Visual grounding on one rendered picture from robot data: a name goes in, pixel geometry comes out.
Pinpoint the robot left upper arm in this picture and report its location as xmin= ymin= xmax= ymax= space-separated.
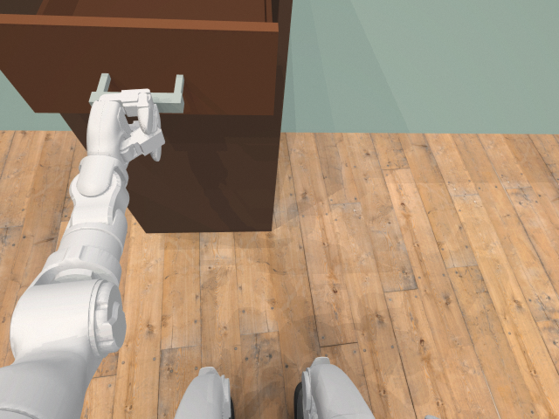
xmin=0 ymin=278 xmax=127 ymax=419

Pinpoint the cabinet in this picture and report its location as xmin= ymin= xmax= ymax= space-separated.
xmin=0 ymin=0 xmax=293 ymax=233

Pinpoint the left robot forearm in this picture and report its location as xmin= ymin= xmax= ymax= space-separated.
xmin=10 ymin=155 xmax=129 ymax=358

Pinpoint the right robot shin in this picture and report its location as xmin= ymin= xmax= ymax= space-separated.
xmin=303 ymin=357 xmax=330 ymax=419

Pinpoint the left robot thigh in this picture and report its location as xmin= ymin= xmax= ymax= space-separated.
xmin=174 ymin=374 xmax=231 ymax=419

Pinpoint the drawer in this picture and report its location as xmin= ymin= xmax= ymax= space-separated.
xmin=0 ymin=0 xmax=279 ymax=115

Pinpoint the robot left hand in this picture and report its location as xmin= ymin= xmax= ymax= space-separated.
xmin=86 ymin=89 xmax=165 ymax=169

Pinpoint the handle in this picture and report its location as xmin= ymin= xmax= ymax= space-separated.
xmin=89 ymin=73 xmax=184 ymax=113

